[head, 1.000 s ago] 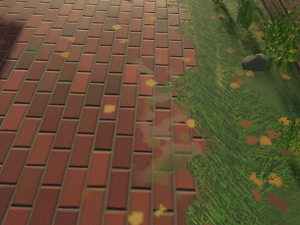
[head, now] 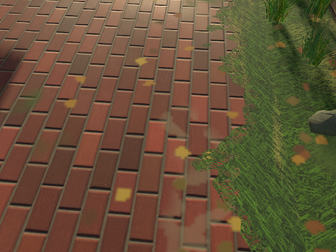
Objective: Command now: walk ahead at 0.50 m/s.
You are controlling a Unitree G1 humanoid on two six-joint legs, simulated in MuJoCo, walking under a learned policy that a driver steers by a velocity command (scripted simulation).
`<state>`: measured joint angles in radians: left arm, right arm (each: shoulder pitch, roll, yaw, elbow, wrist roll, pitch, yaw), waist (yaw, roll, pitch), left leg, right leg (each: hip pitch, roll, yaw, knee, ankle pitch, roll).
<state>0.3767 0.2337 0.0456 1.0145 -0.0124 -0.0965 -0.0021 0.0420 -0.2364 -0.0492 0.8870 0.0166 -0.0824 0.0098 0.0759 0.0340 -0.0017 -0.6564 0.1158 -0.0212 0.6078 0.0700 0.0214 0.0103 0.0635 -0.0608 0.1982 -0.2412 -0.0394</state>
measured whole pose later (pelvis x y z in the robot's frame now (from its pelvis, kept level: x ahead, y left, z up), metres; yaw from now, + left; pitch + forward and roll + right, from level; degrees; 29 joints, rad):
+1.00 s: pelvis +0.56 -0.01 +0.00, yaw +6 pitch +1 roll -2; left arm 0.31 0.22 0.06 1.00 0.02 -0.11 0.00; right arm 0.17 -0.26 -0.09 0.92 0.03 -0.05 0.00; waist 0.04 0.04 0.00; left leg -0.73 0.11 -0.10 0.93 -0.02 0.04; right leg -0.05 0.04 -0.18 0.24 -0.20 -0.05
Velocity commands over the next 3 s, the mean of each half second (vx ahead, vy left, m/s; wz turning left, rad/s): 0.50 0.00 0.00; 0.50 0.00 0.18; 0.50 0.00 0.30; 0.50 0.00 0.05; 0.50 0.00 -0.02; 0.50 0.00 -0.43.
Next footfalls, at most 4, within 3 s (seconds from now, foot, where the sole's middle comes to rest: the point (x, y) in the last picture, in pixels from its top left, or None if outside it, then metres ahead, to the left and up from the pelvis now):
0.12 left None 0.25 0.14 -0.78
0.68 right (211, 236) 0.57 -0.10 -0.78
1.24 left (152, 172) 0.85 0.17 -0.78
1.78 right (186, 114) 1.22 0.03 -0.78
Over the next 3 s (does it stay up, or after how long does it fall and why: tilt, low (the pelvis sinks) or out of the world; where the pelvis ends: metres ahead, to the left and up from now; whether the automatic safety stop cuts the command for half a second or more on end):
stays up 1.68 0.23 -0.02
